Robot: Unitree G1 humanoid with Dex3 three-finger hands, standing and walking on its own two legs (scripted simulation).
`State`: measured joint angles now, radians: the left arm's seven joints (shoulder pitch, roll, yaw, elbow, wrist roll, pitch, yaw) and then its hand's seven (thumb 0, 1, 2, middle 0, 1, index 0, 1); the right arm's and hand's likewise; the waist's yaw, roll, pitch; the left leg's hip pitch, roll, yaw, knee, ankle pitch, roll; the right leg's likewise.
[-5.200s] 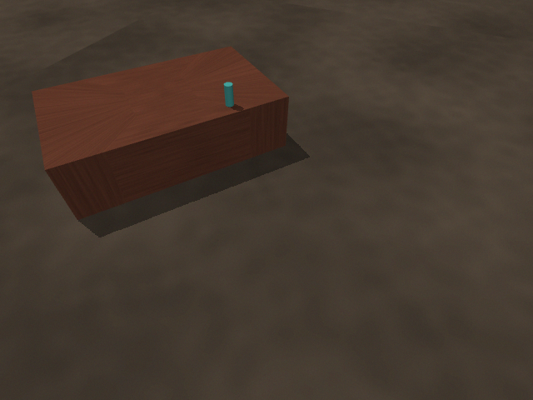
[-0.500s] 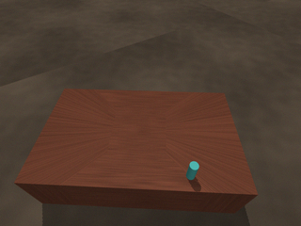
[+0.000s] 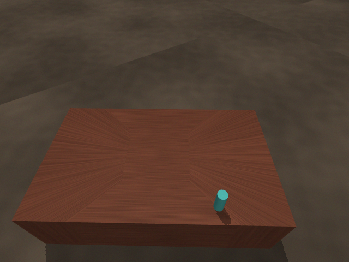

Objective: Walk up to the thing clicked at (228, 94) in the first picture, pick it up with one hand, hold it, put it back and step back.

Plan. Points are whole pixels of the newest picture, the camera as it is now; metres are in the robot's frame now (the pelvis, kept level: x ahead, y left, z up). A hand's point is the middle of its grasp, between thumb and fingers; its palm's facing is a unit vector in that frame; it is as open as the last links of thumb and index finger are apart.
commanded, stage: walk up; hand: right
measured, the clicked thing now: (220, 200) +0.45 -0.19 -0.39
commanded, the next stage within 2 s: stand in 0.36 s
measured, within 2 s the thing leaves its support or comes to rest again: neither
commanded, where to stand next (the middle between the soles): +0.07 +0.01 m, yaw +0 degrees
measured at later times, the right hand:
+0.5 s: hand out of the picture +0.09 -0.25 -0.15, palm faces +0.00 +0.95 -0.32, open 7.4 cm
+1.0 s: hand out of the picture +0.09 -0.27 -0.15, palm faces -0.01 +0.94 -0.33, open 7.4 cm
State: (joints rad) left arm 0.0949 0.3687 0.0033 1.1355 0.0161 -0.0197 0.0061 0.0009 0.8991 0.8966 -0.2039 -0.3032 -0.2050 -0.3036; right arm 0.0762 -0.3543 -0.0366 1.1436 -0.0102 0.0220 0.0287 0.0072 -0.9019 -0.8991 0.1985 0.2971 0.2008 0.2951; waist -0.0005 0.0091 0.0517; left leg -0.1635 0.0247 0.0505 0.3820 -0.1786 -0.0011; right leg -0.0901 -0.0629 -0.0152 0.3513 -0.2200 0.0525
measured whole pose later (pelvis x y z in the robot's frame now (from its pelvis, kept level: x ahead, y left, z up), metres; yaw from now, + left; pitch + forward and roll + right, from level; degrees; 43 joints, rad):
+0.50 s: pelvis +0.00 +0.00 +0.00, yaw +0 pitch -2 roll +0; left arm 0.10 0.37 0.00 1.13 0.01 -0.01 0.00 0.00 0.90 0.90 -0.20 -0.30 -0.20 -0.30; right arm 0.07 -0.34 -0.02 1.14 -0.01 0.00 0.02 0.01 -0.90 -0.90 0.20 0.30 0.20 0.30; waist 0.00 -0.01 0.05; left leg -0.15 0.02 0.05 0.34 -0.16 0.00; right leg -0.08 -0.06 -0.02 0.32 -0.21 0.05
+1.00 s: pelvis +0.01 -0.01 +0.00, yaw +0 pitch -2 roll +0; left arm 0.11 0.36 0.01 1.13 0.01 0.00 0.00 0.00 0.90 0.90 -0.20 -0.30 -0.20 -0.30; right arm 0.07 -0.35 -0.02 1.16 -0.01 0.00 0.01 0.01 -0.90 -0.90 0.20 0.30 0.20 0.30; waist 0.00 0.00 0.05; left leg -0.13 0.04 0.04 0.32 -0.16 -0.02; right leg -0.06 -0.05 -0.03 0.30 -0.21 0.03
